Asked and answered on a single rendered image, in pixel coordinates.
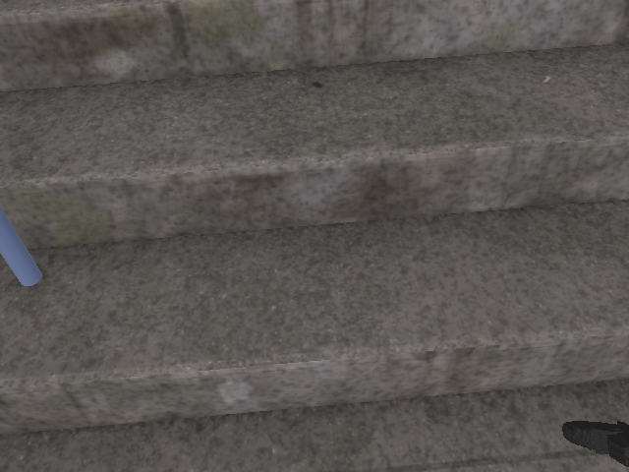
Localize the robot right hand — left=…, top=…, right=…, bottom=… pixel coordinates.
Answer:
left=562, top=421, right=629, bottom=467

